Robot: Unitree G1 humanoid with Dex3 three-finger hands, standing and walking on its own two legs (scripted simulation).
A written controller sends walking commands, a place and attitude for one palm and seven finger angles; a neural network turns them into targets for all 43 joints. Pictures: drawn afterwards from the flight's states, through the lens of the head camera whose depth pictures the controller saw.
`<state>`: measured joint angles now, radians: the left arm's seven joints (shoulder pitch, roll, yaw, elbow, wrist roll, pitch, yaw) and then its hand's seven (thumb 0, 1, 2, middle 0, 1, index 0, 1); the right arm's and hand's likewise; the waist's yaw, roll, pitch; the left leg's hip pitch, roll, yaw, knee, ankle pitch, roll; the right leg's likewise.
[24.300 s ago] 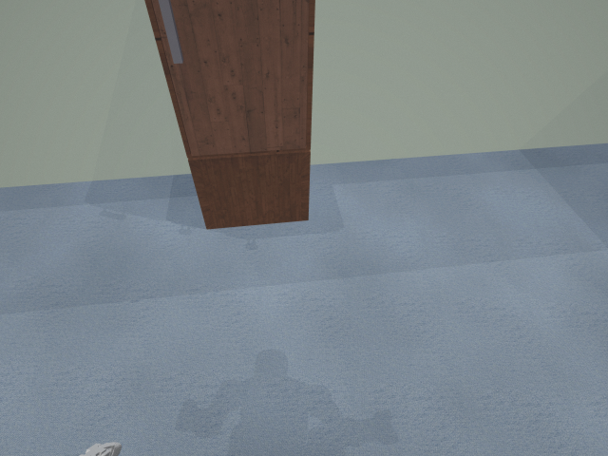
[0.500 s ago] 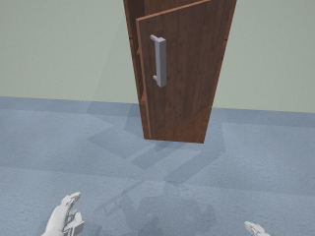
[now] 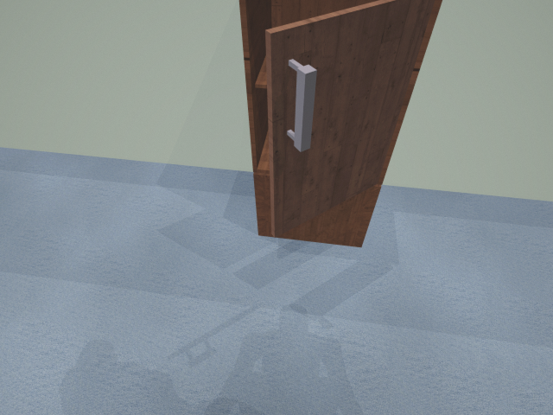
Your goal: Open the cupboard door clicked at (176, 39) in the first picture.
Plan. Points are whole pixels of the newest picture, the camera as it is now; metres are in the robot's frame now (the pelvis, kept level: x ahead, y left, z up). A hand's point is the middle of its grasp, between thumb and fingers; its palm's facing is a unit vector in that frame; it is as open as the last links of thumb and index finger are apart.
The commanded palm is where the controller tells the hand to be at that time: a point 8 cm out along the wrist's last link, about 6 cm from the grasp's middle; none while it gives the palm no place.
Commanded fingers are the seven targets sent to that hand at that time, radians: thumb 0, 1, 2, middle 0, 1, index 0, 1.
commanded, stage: let the arm hang, fingers relaxed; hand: left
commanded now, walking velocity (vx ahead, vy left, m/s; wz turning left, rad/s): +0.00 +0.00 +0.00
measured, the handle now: (298, 106) +0.65 +0.00 +0.10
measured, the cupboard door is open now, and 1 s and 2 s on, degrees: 41 41 41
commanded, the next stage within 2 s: look to check the result in 0.42 s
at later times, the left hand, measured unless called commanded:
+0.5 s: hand out of the picture +0.00 +0.17 -0.17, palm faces +0.03 -0.98 -0.20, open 7.4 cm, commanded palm none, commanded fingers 0.00 0.90 0.90 -0.20 -0.30 -0.20 -0.30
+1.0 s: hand out of the picture +0.04 +0.19 -0.17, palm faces +0.01 -0.97 -0.25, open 7.4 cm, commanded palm none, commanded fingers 0.00 0.90 0.90 -0.20 -0.30 -0.20 -0.30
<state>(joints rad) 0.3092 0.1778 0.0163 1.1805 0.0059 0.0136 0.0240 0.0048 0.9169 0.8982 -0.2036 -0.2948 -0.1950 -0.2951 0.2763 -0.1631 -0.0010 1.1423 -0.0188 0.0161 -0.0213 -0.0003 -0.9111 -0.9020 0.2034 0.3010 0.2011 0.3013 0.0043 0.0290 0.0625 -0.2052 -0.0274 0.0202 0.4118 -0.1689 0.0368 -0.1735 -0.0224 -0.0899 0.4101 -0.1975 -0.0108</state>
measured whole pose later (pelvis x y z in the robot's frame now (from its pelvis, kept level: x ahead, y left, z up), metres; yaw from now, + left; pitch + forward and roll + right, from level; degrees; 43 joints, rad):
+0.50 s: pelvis +0.00 +0.00 +0.00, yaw -1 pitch -2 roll +0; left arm 0.27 0.14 0.02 1.15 0.01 0.00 0.03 0.01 0.91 0.90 -0.20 -0.29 -0.20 -0.30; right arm 0.29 -0.14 -0.01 1.15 -0.02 0.00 -0.02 0.00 -0.91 -0.90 0.20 0.30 0.20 0.30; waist -0.01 0.02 0.05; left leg -0.20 -0.02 0.03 0.41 -0.18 0.03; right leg -0.18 -0.02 -0.08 0.43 -0.21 -0.01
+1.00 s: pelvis +0.01 -0.01 +0.00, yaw +0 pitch -2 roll +0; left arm 0.19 0.21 0.03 1.15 0.01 -0.01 0.01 0.00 0.91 0.90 -0.21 -0.30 -0.20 -0.30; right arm 0.18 -0.22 -0.01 1.14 -0.02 0.00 -0.02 0.00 -0.91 -0.90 0.20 0.30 0.20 0.30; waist -0.01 0.02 0.07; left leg -0.17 -0.01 0.02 0.38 -0.17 0.02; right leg -0.14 -0.01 -0.09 0.38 -0.20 -0.03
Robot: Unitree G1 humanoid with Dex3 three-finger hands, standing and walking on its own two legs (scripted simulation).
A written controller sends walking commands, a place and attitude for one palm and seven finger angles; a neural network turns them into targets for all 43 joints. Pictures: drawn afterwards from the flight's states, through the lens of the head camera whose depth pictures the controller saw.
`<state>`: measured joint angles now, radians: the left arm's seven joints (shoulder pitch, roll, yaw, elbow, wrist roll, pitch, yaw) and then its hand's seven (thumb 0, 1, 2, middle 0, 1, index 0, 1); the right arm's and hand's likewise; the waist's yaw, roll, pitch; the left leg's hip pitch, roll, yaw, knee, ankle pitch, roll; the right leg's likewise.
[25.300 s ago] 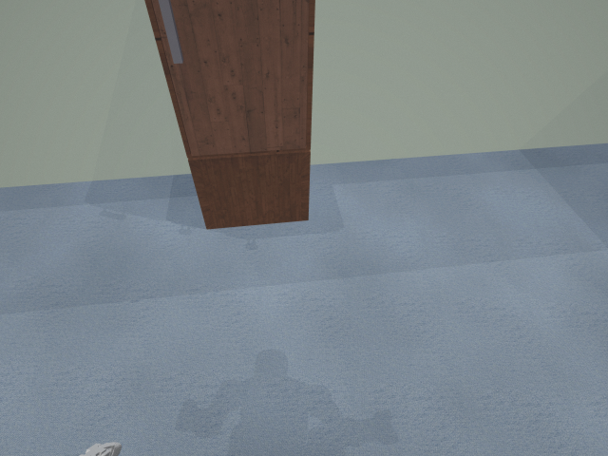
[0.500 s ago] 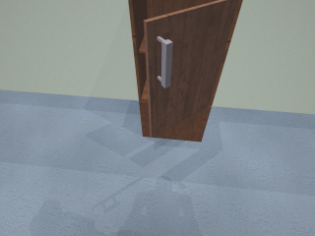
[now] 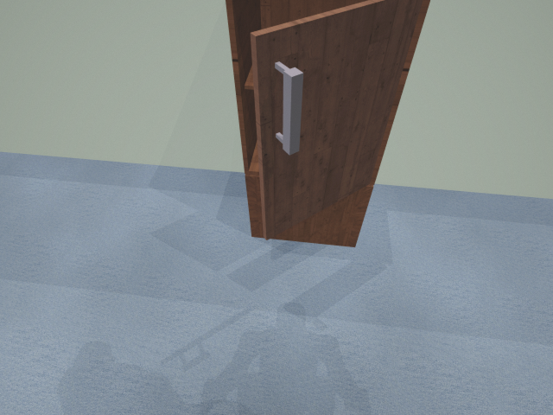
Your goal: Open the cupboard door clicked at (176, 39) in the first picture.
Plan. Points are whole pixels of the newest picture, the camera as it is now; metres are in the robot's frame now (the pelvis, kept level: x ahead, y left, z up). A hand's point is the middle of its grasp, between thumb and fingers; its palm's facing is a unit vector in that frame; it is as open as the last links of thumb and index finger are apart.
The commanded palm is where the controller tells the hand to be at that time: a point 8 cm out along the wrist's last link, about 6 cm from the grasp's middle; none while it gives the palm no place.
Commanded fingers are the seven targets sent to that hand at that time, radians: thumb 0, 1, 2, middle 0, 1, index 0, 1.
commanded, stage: look to check the result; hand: left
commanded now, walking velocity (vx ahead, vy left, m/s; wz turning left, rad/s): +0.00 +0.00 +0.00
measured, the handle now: (285, 109) +0.64 +0.02 +0.10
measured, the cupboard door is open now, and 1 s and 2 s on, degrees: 41 41 41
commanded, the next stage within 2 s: walk to a spot facing it in 0.02 s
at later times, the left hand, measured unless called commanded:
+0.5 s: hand out of the picture +0.07 +0.19 -0.18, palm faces -0.10 -0.97 -0.23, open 7.4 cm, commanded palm none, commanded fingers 0.00 0.90 0.90 -0.20 -0.30 -0.20 -0.30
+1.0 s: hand out of the picture +0.12 +0.15 -0.17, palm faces -0.33 -0.91 -0.25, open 7.4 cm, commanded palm none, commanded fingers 0.00 0.90 0.90 -0.20 -0.30 -0.20 -0.30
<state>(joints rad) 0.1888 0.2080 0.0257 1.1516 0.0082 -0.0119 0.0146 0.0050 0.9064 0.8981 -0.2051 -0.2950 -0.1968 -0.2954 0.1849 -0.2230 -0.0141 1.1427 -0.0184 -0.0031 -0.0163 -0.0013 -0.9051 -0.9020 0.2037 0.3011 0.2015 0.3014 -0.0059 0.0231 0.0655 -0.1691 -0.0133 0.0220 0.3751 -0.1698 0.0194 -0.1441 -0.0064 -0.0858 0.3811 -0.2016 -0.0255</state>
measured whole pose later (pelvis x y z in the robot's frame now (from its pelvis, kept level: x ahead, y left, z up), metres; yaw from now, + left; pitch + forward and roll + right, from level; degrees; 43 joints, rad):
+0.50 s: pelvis +0.00 +0.00 -0.01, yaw -8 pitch -1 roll +1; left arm 0.19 0.21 0.06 1.04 0.02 0.06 -0.01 0.01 0.91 0.90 -0.21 -0.30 -0.20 -0.30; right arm 0.18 -0.20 -0.04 1.03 -0.02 0.03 -0.03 0.00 -0.90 -0.90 0.20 0.30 0.20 0.30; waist 0.01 -0.01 0.10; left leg -0.23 0.04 0.16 0.52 -0.28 0.01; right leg -0.29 0.04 0.03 0.59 -0.28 -0.03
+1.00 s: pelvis +0.00 -0.02 +0.00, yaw -25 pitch +2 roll +2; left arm 0.22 0.21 0.09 0.96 0.02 0.04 0.01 0.01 0.90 0.90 -0.21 -0.30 -0.20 -0.30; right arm 0.06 -0.21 -0.07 0.91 0.00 0.04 -0.03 0.00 -0.91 -0.90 0.20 0.30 0.20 0.30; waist 0.04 -0.03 0.12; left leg -0.38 0.01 -0.01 0.81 -0.44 -0.05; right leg -0.29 0.08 0.16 0.48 -0.21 -0.05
